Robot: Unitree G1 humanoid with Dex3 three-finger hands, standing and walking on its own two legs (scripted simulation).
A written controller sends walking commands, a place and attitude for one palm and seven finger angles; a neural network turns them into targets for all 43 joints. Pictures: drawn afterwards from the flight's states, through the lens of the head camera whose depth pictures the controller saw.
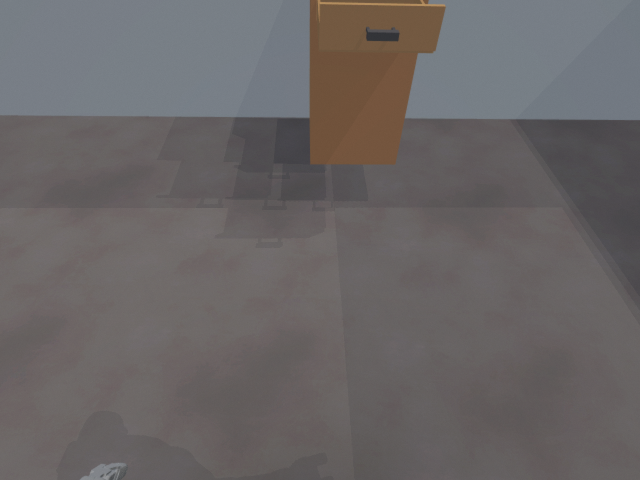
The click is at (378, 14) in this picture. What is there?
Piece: drawer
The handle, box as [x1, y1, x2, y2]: [366, 27, 398, 40]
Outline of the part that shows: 366,27 367,40 398,39 398,30 396,30 394,27 392,27 390,30 370,29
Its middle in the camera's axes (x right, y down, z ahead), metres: +0.20 -0.68 +1.27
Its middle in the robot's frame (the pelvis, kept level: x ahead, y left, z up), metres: +1.41 -0.12 +0.01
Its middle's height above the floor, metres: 0.78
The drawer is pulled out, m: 0.30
